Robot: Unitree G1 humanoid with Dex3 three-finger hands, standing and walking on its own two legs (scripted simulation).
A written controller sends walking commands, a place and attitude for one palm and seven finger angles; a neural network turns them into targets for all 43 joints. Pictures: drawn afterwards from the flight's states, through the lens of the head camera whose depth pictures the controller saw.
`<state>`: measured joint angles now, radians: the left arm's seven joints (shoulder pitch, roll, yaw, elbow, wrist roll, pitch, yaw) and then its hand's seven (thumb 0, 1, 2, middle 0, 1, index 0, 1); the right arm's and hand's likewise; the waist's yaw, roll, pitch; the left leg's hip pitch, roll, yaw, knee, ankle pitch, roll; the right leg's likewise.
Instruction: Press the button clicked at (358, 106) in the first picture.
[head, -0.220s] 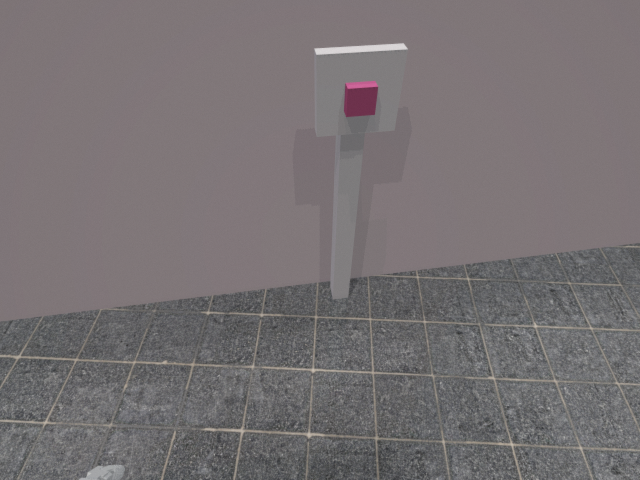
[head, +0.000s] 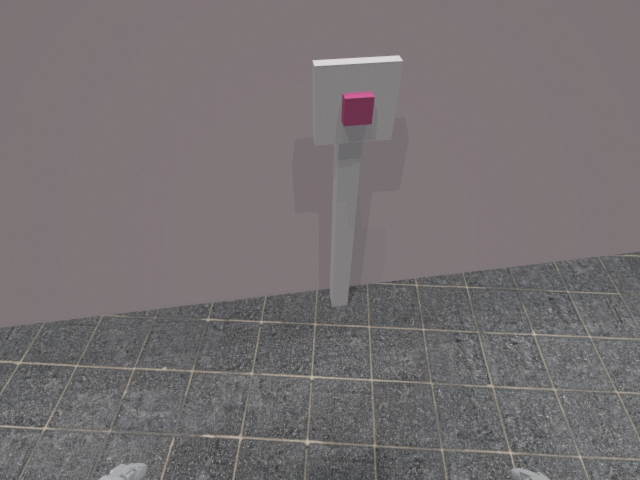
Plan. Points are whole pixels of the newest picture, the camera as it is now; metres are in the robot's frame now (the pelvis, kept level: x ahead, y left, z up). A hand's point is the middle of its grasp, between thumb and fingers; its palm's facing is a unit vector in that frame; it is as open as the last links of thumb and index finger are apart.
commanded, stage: stand and wait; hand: left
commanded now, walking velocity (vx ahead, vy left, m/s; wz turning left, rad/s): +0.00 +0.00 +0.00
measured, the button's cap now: (357, 108) +0.84 -0.03 +0.06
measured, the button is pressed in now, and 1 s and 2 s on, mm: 0 0 0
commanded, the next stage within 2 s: look at it before walking up in 0.60 s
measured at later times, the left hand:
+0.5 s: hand out of the picture +0.04 +0.22 -0.15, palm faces -0.02 -0.94 -0.33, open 7.4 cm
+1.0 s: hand out of the picture +0.05 +0.22 -0.15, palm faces -0.02 -0.95 -0.32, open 7.4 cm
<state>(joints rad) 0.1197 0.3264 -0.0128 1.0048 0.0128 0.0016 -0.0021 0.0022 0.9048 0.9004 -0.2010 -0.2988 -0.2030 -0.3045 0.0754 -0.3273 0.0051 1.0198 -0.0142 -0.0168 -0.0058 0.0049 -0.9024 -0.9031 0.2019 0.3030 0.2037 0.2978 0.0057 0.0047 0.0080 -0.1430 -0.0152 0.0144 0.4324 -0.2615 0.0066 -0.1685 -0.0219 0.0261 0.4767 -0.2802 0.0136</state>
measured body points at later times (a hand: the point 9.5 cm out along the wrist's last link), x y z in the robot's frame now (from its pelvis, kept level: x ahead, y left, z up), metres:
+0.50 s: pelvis -0.02 -0.02 +0.00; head -0.01 -0.02 +0.45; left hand +0.04 +0.27 -0.13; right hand +0.04 -0.31 -0.14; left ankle -0.02 +0.12 -0.74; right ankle -0.01 -0.13 -0.74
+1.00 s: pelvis -0.02 -0.02 +0.01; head -0.02 -0.02 +0.45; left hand +0.05 +0.27 -0.13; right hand +0.04 -0.30 -0.14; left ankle -0.02 +0.12 -0.74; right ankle -0.01 -0.13 -0.74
